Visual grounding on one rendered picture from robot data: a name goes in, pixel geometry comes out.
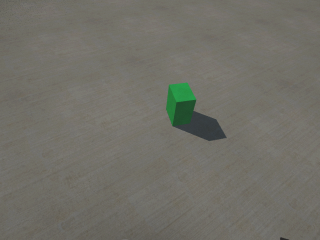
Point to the carton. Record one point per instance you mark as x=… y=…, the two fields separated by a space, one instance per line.
x=180 y=103

